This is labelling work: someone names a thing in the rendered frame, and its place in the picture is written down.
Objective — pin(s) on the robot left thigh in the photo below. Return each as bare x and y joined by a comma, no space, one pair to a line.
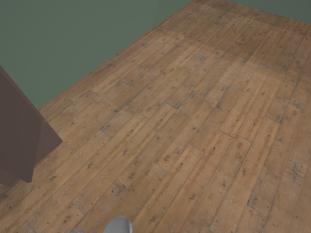
119,225

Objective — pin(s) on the cupboard door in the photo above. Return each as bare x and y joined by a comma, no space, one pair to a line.
20,129

